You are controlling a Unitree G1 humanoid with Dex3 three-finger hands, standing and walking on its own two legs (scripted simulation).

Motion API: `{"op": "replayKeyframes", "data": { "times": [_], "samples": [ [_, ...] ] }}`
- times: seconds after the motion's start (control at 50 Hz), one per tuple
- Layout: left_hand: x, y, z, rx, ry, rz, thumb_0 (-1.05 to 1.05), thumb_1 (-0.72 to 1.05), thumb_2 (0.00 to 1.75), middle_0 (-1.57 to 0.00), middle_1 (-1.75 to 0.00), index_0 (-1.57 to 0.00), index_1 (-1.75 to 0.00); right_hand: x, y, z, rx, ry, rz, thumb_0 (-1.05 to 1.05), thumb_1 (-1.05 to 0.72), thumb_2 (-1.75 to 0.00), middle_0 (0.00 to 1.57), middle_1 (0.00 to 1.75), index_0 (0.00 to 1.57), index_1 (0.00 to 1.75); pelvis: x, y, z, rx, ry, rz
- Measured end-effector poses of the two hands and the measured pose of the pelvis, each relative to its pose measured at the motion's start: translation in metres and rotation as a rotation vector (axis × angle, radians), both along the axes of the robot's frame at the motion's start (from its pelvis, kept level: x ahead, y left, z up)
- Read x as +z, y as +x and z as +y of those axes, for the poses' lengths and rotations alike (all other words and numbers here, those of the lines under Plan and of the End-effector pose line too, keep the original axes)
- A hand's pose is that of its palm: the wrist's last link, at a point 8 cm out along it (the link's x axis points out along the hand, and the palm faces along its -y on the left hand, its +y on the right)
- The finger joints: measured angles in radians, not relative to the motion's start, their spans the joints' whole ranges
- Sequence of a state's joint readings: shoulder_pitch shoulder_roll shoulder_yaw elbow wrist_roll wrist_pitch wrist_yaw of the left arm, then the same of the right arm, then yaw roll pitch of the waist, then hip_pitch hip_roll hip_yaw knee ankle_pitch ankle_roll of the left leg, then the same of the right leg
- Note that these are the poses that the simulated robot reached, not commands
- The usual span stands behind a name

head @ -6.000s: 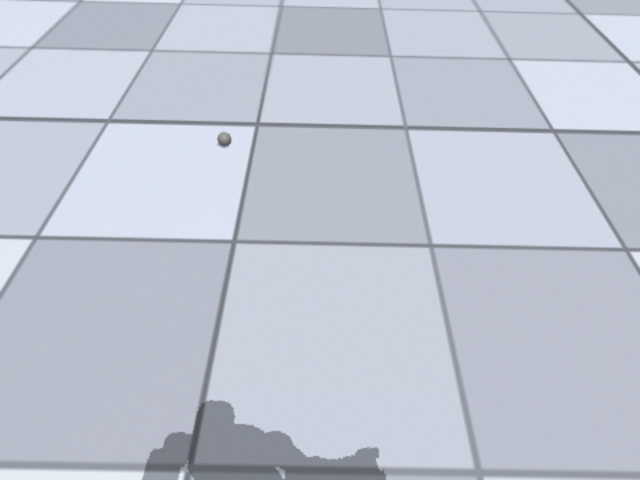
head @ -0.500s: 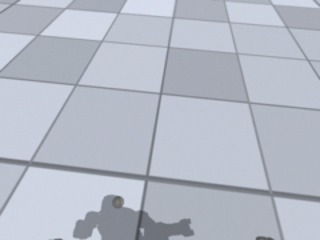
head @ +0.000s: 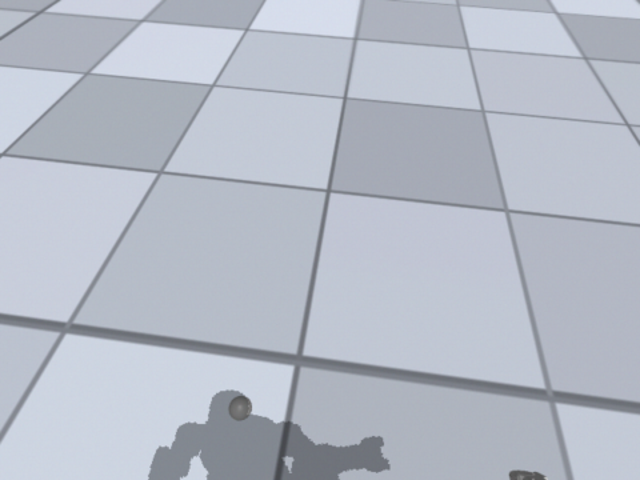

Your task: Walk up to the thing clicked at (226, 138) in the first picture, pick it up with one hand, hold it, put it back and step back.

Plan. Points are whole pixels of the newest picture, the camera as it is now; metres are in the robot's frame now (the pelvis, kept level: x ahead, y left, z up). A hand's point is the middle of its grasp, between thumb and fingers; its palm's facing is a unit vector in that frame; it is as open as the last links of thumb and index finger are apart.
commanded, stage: walk up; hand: left
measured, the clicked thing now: (240, 408) +0.41 +0.22 -0.75
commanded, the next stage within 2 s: none
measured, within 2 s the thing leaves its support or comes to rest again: neither
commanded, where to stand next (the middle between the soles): +0.05 -0.01 m, yaw +1 degrees
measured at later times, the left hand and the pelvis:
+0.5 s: hand out of the picture +0.08 +0.27 -0.17, palm faces -0.03 -0.93 -0.37, open 7.4 cm; pelvis +0.07 +0.00 -0.02, yaw +0 degrees
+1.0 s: hand (173, 408) +0.24 +0.23 -0.16, palm faces -0.04 -0.91 -0.42, open 7.3 cm; pelvis +0.12 -0.03 -0.02, yaw +0 degrees
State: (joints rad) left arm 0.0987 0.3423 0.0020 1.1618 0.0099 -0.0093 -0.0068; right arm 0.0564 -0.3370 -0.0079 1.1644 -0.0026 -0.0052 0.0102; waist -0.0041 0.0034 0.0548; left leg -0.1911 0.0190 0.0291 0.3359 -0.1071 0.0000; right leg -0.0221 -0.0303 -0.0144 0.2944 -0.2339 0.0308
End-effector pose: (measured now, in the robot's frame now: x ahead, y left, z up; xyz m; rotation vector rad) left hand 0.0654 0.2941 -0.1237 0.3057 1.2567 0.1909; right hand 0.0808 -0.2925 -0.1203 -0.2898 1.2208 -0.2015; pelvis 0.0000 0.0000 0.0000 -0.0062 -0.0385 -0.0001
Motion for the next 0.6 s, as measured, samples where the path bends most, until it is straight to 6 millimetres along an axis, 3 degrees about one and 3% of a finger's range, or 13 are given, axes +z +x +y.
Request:
{"op": "replayKeyframes", "data": {
  "times": [0.18, 0.38, 0.44, 0.52, 0.6],
  "samples": [
    [0.001, 0.007, -0.002, -0.015, -0.004, -0.019, 0.01, 0.91, 0.9, -0.2, -0.3, -0.2, -0.3, 0.0, -0.003, -0.004, -0.005, 0.002, 0.001, 0.01, -0.91, -0.9, 0.2, 0.3, 0.21, 0.3, -0.001, 0.003, -0.001, 0.002, 0.004, 0.001],
    [-0.001, 0.008, 0.008, -0.018, 0.043, -0.001, 0.01, 0.91, 0.9, -0.2, -0.3, -0.2, -0.3, -0.012, -0.011, -0.028, -0.033, -0.015, 0.05, 0.01, -0.91, -0.9, 0.2, 0.3, 0.21, 0.3, -0.014, 0.035, -0.008, -0.003, 0.004, 0.003],
    [-0.002, 0.011, 0.012, -0.001, 0.044, 0.013, 0.01, 0.91, 0.9, -0.2, -0.3, -0.2, -0.3, -0.012, 0.003, -0.028, -0.018, -0.023, 0.075, 0.01, -0.91, -0.9, 0.2, 0.3, 0.21, 0.3, -0.015, 0.053, -0.006, -0.003, -0.001, 0.006],
    [-0.01, 0.018, 0.025, 0.017, 0.045, 0.059, 0.01, 0.91, 0.9, -0.2, -0.3, -0.21, -0.3, -0.01, 0.038, -0.018, 0.018, -0.04, 0.047, 0.01, -0.91, -0.9, 0.2, 0.3, 0.2, 0.3, -0.02, 0.074, 0.004, -0.014, 0.011, -0.001],
    [-0.008, 0.045, 0.027, 0.024, 0.041, 0.09, 0.01, 0.91, 0.9, -0.2, -0.3, -0.2, -0.3, 0.001, 0.064, -0.008, 0.01, -0.047, -0.017, 0.01, -0.91, -0.9, 0.2, 0.3, 0.21, 0.3, -0.012, 0.09, 0.009, 0.005, -0.005, -0.009]
  ]
}}
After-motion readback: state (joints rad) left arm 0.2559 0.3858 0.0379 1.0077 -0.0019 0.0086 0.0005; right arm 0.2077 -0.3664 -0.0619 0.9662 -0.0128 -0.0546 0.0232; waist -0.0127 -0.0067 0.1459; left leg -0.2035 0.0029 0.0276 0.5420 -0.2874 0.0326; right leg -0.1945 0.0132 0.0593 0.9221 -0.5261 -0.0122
